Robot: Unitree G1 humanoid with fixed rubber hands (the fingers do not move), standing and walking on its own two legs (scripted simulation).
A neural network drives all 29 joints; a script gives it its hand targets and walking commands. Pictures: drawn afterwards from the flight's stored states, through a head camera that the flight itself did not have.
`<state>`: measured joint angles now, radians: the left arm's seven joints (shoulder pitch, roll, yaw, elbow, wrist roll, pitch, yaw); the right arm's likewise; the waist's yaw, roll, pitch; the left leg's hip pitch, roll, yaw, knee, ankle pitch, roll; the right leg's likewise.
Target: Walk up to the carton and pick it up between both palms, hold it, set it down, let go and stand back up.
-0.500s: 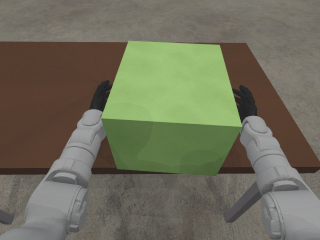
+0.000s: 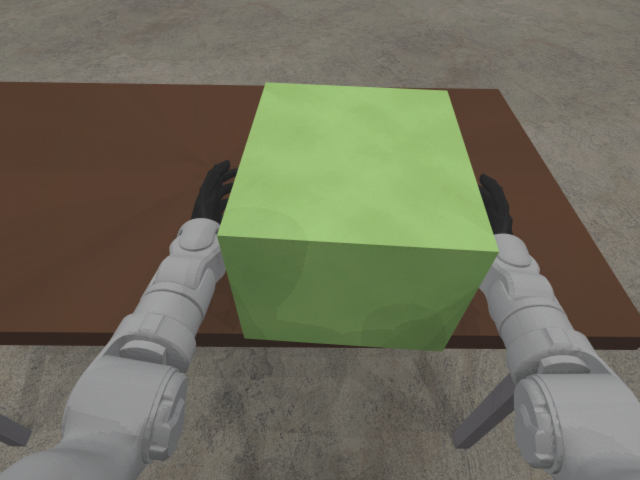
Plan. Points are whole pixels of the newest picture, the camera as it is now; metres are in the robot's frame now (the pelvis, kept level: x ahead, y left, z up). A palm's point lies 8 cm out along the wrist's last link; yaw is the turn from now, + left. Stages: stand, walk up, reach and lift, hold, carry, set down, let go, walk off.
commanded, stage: reach and lift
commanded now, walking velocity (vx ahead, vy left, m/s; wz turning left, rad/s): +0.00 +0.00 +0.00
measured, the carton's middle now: (349, 210) +0.48 -0.05 +0.08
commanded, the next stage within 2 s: none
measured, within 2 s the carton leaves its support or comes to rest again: leaves its support in 1.12 s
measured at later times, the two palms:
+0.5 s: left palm (208, 219) +0.43 +0.14 +0.11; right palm (493, 234) +0.41 -0.22 +0.10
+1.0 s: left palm (207, 224) +0.43 +0.14 +0.11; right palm (496, 245) +0.39 -0.22 +0.10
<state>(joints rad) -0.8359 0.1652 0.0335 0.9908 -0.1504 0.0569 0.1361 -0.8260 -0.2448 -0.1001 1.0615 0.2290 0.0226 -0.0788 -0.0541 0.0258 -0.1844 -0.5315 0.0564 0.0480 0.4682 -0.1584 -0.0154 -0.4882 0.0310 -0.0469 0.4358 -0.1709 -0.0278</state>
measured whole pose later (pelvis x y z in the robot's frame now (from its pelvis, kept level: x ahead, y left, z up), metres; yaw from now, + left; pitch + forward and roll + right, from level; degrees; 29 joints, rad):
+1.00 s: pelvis +0.03 +0.00 +0.01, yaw +0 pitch +2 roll +0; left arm -0.62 0.02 0.29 0.68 0.17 0.13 -0.01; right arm -0.58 -0.09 -0.34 0.81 -0.10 -0.06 0.01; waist -0.07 -0.03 -0.03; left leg -0.17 0.03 0.06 0.27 -0.14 -0.02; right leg -0.15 0.02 -0.03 0.29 -0.17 -0.02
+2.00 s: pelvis +0.01 +0.01 +0.01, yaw +2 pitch -2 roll +0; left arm -0.55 0.08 0.22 0.36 0.10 0.45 0.04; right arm -0.62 -0.17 -0.08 0.72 0.17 0.12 -0.08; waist -0.09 -0.04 -0.06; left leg -0.14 0.02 0.03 0.31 -0.13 0.00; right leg -0.09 0.00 -0.06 0.29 -0.16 -0.01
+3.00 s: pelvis +0.00 +0.01 +0.01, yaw +2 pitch -1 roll -1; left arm -0.74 0.16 0.26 0.41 0.06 0.70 0.02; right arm -0.86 -0.20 -0.05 0.75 0.24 0.42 -0.14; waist -0.06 -0.01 -0.13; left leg -0.20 0.03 0.03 0.34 -0.13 0.00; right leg -0.15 0.01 -0.06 0.32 -0.15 -0.02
